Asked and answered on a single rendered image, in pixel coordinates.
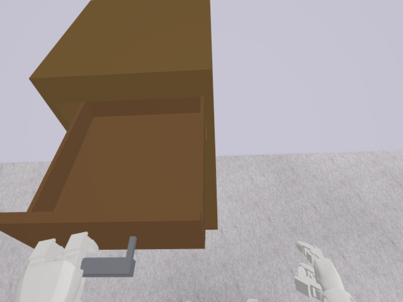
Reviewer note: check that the left robot hand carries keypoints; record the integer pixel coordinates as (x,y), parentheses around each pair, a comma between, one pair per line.
(61,281)

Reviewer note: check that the right robot hand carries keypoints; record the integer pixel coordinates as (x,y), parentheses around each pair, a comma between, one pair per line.
(312,282)

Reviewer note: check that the handle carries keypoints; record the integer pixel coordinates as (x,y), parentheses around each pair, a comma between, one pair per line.
(111,266)

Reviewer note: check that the robot right forearm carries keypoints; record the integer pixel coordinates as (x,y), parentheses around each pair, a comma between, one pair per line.
(336,295)

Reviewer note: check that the drawer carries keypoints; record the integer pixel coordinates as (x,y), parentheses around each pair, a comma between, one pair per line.
(129,168)

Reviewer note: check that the cabinet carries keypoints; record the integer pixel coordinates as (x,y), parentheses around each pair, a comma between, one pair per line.
(135,49)

